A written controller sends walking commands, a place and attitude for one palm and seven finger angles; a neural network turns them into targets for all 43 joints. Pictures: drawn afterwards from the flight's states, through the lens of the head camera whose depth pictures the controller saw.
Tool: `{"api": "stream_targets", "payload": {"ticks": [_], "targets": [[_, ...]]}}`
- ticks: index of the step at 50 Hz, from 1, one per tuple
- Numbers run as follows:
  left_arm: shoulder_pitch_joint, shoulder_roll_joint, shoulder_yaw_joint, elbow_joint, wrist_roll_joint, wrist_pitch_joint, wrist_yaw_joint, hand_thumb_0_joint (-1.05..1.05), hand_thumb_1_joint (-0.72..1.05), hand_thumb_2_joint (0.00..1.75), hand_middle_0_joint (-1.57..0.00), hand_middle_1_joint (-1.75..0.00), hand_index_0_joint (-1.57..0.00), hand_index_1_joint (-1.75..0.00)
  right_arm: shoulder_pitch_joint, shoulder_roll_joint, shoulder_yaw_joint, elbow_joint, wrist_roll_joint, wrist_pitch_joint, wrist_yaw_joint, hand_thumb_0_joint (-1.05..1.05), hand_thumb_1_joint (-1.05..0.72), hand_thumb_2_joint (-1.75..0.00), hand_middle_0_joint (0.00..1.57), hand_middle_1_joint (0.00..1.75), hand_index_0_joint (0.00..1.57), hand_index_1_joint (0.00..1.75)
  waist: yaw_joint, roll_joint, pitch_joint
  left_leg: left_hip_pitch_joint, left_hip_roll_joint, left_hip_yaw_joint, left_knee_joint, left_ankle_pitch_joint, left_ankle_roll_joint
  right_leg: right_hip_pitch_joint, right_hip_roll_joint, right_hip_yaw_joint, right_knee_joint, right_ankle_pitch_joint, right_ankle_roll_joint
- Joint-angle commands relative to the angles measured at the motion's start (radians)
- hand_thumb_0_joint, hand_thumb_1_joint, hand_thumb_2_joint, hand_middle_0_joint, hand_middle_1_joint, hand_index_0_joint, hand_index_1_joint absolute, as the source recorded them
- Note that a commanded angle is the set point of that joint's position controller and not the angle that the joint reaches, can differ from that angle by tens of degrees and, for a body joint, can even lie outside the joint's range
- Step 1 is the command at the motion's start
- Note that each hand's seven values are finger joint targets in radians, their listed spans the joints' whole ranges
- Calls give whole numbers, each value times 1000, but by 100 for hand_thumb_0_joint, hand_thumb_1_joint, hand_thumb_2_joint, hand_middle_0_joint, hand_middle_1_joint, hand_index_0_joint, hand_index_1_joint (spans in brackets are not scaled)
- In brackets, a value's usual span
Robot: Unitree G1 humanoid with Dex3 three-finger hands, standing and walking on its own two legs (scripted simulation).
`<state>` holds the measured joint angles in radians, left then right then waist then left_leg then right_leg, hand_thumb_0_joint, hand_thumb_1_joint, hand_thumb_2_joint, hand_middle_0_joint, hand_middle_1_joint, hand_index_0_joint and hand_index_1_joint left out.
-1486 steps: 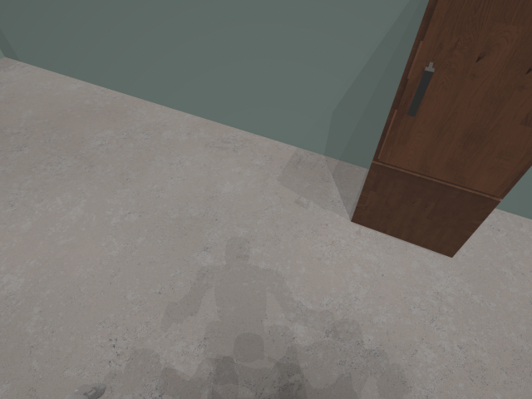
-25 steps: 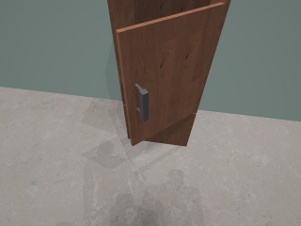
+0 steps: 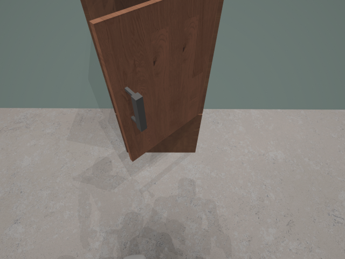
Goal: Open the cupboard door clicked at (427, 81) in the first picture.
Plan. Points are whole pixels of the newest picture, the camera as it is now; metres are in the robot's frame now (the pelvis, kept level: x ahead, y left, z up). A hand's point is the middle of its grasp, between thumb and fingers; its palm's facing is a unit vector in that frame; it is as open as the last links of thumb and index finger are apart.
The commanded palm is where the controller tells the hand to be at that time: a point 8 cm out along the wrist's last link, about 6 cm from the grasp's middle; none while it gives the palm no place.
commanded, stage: walk to a spot facing it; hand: left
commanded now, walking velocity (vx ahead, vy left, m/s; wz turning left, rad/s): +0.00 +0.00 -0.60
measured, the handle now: (135, 109) +0.52 +0.16 -0.01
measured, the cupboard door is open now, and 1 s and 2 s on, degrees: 42 42 42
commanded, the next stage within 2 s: none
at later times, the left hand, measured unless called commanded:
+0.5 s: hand out of the picture +0.08 +0.15 -0.15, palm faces -0.19 -0.95 -0.24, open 7.4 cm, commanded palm none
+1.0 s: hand (141, 231) +0.20 +0.10 -0.15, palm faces -0.56 -0.78 -0.28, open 7.4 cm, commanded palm none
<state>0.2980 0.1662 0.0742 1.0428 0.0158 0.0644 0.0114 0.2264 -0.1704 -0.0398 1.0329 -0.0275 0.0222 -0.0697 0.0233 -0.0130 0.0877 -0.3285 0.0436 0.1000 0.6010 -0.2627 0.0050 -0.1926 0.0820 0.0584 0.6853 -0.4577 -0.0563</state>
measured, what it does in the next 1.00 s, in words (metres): steps on the spot, turning right: left foot, then right foot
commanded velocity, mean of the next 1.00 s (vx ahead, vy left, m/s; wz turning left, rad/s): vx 0.00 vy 0.00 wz -0.60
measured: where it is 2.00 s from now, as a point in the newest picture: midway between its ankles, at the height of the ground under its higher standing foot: outside the picture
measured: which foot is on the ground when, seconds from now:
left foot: down 0.00-0.16, up 0.18-0.62, down 0.64-1.00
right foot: down 0.00-0.64, up 0.66-0.98, down 1.00-1.00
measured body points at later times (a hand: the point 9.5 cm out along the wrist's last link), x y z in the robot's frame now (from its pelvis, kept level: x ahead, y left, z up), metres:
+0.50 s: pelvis -0.01 -0.03 +0.01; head +0.04 -0.05 +0.46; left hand +0.09 +0.20 -0.13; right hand +0.05 -0.31 -0.13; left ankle +0.02 +0.11 -0.67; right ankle -0.05 -0.12 -0.73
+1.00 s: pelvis -0.01 -0.02 +0.00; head +0.03 -0.06 +0.45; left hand +0.23 +0.14 -0.13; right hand -0.13 -0.25 -0.15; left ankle +0.05 +0.10 -0.73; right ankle -0.07 -0.12 -0.73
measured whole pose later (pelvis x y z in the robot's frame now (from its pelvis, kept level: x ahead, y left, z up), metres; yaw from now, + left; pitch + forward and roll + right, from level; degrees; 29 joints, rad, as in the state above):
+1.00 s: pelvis -0.01 -0.02 +0.00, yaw -35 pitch +1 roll +0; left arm 0.14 0.26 0.07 0.88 0.02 0.05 -0.04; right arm 0.27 -0.24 -0.04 0.91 -0.03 0.02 -0.03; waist -0.01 0.03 0.11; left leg -0.26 0.14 0.20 0.63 -0.36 -0.04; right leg -0.31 -0.03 -0.06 0.62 -0.30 0.00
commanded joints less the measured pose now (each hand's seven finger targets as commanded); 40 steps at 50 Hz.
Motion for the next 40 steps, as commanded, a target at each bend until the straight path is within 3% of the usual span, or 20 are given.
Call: {"api": "stream_targets", "payload": {"ticks": [1, 4, 6, 7, 8, 9, 10, 12, 15, 24, 27, 29, 30, 31, 32, 33, 34, 36, 38, 40], "targets": [[-36, 68, 27, -106, 7, -17, -20, 0, 90, 90, -20, -30, -20, -30, 77, -200, -42, -61, -13, -20, -3, 0, -90, -90, 20, 30, 20, 30, -30, 149, -86, 122, 378, -351, -326, 113, 209, -212, -101, -18, 291, -138, 33], [5, 59, 24, -111, 6, -16, -31, 0, 90, 90, -20, -30, -20, -30, 0, -215, -47, -91, -16, -17, 5, 0, -90, -90, 20, 30, 20, 30, 5, 123, -119, 63, 317, -178, -257, 131, 141, -93, -101, -82, 112, -54, 38], [75, 87, 32, -97, 6, -17, -31, 0, 90, 90, -20, -30, -20, -30, -41, -220, -53, -112, -10, -6, 14, 0, -90, -90, 20, 30, 20, 30, 45, 99, -101, -48, 254, -80, -140, 33, 76, 40, -82, -121, -100, 121, 43], [104, 146, 41, -93, 13, -24, -24, 0, 90, 90, -20, -30, -20, -30, -55, -183, -51, -129, -1, 3, 21, 0, -90, -90, 20, 30, 20, 30, 63, -69, -65, -141, 160, 2, 37, -86, 14, 83, -147, -8, -284, 179, 22], [75, 269, 59, -113, 26, -34, -10, 0, 90, 90, -20, -30, -20, -30, -63, -105, -39, -165, 5, 5, 33, 0, -90, -90, 20, 30, 20, 30, 56, -381, -33, -316, 7, 80, 311, -307, -60, 72, -413, 407, -451, 230, -84], [67, 299, 61, -135, 12, -32, -5, 0, 90, 90, -20, -30, -20, -30, -117, -148, -46, -189, -2, 8, 39, 0, -90, -90, 20, 30, 20, 30, 83, -235, -41, -287, 17, -40, 451, -334, -50, 0, -469, 427, -425, 329, -150], [17, 271, 63, -136, 17, -38, 4, 0, 90, 90, -20, -30, -20, -30, -149, -128, -49, -180, 1, 12, 34, 0, -90, -90, 20, 30, 20, 30, 47, -211, -38, -324, 15, -97, 529, -278, -43, 22, -397, 403, -372, 455, -156], [-34, 220, 48, -152, 10, -44, 8, 0, 90, 90, -20, -30, -20, -30, -125, -125, -47, -166, 2, 9, 35, 0, -90, -90, 20, 30, 20, 30, 13, -142, -48, -326, 31, -114, 570, -181, -55, 73, -327, 281, -285, 658, -143], [-9, 215, 45, -155, 8, -52, 14, 0, 90, 90, -20, -30, -20, -30, -120, -113, -42, -164, 7, 11, 35, 0, -90, -90, 20, 30, 20, 30, 14, -92, -126, -288, 9, -106, 526, -143, -65, 163, -289, 242, -246, 812, -127], [34, 230, 53, -167, 16, -49, 14, 0, 90, 90, -20, -30, -20, -30, -195, -116, -38, -226, 18, 2, 29, 0, -90, -90, 20, 30, 20, 30, 34, -126, -114, -231, -30, -131, 333, -187, -59, 158, -282, 375, -251, 810, -158], [-1, 236, 61, -182, 15, -46, 14, 0, 90, 90, -20, -30, -20, -30, -152, -111, -34, -226, 25, -10, 24, 0, -90, -90, 20, 30, 20, 30, 9, -105, -143, -123, -47, -132, 170, -168, -47, 122, -264, 393, -214, 853, -147], [-47, 225, 57, -191, 9, -41, 11, 0, 90, 90, -20, -30, -20, -30, -70, -119, -32, -207, 28, -16, 20, 0, -90, -90, 20, 30, 20, 30, -36, -79, -156, 64, -49, -134, -53, -43, -42, 6, -211, 373, -162, 767, -88], [-67, 205, 49, -204, 1, -39, 7, 0, 90, 90, -20, -30, -20, -30, -5, -148, -36, -189, 24, -24, 16, 0, -90, -90, 20, 30, 20, 30, -65, -33, -186, 244, 15, -170, -186, 68, -19, -121, -149, 308, -110, 616, -35], [-34, 146, 38, -223, -8, -37, -4, 0, 90, 90, -20, -30, -20, -30, 21, -250, -51, -193, 8, -35, 11, 0, -90, -90, 20, 30, 20, 30, -59, 235, -207, 406, 273, -434, -257, 213, 80, -343, -7, 170, 40, 190, 34], [-49, 144, 32, -242, 3, -41, -13, 0, 90, 90, -20, -30, -20, -30, 50, -287, -53, -205, 4, -27, 8, 0, -90, -90, 20, 30, 20, 30, -57, 295, -161, 330, 465, -552, -287, 358, 201, -399, -9, 11, 271, -197, 82], [-75, 169, 36, -232, 17, -35, -21, 0, 90, 90, -20, -30, -20, -30, 44, -260, -41, -209, -4, -25, 7, 0, -90, -90, 20, 30, 20, 30, -65, 169, -118, 222, 436, -518, -300, 316, 216, -384, -45, 28, 410, -161, 96], [-72, 165, 40, -220, 21, -35, -24, 0, 90, 90, -20, -30, -20, -30, 7, -241, -32, -218, -7, -28, 5, 0, -90, -90, 20, 30, 20, 30, -32, 214, -103, 199, 384, -446, -265, 404, 198, -407, -65, 17, 475, -131, 103], [-79, 153, 38, -211, 11, -27, -40, 0, 90, 90, -20, -30, -20, -30, -41, -199, -20, -235, -5, -27, 9, 0, -90, -90, 20, 30, 20, 30, -11, 195, -84, 164, 288, -258, -253, 439, 161, -386, -96, -17, 526, -23, 117], [-89, 134, 28, -213, 6, -19, -49, 0, 90, 90, -20, -30, -20, -30, -34, -202, -22, -230, -3, -30, 11, 0, -90, -90, 20, 30, 20, 30, -12, 207, -102, 191, 250, -163, -236, 476, 144, -361, -108, -57, 436, 8, 121], [-126, 120, 20, -220, 7, -17, -53, 0, 90, 90, -20, -30, -20, -30, 15, -213, -30, -209, -4, -29, 12, 0, -90, -90, 20, 30, 20, 30, -34, 170, -117, 219, 250, -128, -220, 502, 139, -321, -108, -92, 315, 8, 118]]}}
